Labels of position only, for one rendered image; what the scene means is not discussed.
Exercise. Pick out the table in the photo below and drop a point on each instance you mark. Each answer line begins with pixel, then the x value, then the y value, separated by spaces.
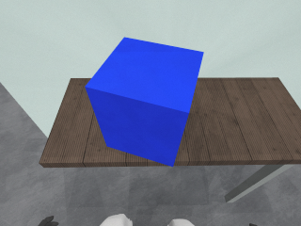
pixel 232 121

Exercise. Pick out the carton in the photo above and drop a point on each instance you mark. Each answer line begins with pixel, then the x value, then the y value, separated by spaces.
pixel 142 95

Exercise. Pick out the left robot thigh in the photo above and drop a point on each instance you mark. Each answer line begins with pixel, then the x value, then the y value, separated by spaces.
pixel 117 220

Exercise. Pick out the robot left hand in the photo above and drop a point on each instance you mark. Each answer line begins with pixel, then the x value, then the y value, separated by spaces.
pixel 48 222

